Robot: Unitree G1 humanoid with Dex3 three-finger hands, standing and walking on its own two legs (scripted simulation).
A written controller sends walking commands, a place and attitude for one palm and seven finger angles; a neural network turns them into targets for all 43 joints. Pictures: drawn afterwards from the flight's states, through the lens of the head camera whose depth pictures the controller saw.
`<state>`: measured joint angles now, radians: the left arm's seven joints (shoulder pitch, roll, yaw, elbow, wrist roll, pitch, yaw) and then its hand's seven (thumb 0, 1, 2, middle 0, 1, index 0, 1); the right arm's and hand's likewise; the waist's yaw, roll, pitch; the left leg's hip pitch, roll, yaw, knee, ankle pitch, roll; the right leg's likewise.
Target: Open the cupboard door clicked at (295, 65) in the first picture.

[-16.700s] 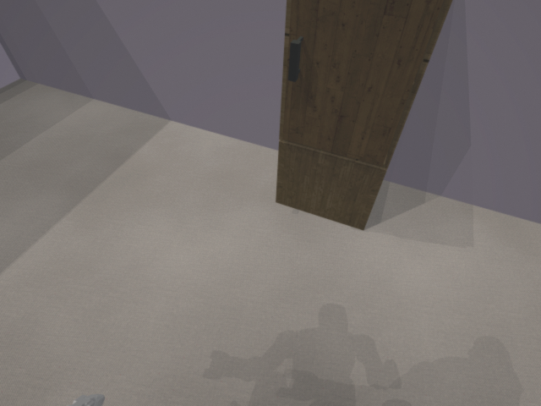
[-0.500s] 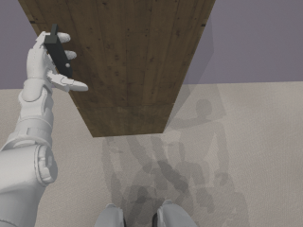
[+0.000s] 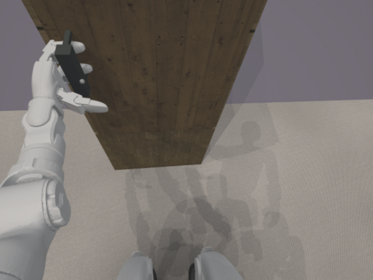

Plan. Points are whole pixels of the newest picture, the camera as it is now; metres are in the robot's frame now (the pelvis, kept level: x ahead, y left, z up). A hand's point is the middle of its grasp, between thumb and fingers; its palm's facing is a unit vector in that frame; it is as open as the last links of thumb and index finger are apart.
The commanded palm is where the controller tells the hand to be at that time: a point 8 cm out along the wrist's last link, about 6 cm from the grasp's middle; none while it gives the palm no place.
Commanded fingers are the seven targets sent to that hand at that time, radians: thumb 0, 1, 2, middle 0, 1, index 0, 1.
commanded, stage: close the thumb around the handle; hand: left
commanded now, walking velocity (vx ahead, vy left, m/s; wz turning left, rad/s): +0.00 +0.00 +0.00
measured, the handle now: (76, 65) +0.56 +0.20 +0.08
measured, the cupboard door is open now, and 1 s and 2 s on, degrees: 0 2 42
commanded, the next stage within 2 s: pull the door open along its arc in 0.64 s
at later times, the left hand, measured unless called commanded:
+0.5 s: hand (81, 81) +0.51 +0.18 +0.08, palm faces +0.02 -1.00 -0.01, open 6.5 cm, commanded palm +0.49 +0.22 +0.08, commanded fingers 0.00 0.90 0.90 -0.40 -1.35 -0.40 -1.35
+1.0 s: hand (85, 88) +0.50 +0.17 +0.08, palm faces +0.02 -1.00 -0.01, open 6.0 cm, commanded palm +0.44 +0.21 +0.08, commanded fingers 0.00 0.90 0.90 -0.40 -1.35 -0.40 -1.35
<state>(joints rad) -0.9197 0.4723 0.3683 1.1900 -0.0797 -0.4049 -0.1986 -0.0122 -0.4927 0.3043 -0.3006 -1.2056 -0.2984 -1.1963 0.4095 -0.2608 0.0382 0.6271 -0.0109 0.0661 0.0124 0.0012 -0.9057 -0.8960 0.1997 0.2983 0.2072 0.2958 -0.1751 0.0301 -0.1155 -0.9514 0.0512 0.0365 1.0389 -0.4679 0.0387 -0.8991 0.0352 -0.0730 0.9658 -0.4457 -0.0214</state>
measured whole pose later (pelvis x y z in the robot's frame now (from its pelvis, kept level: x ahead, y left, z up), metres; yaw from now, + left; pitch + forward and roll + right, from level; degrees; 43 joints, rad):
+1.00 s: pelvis +0.00 +0.00 +0.00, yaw -1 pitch +21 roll -3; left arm -0.81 0.42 0.36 1.08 -0.11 -0.38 -0.18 0.00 0.68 0.79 -0.34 -1.35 -0.35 -1.35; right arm 0.42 -0.26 0.03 0.60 0.00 0.08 0.02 0.00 -0.91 -0.90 0.20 0.30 0.21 0.30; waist -0.16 0.03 -0.12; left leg -0.91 0.05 0.05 1.01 -0.46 0.04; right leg -0.88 0.04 -0.05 0.95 -0.44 -0.02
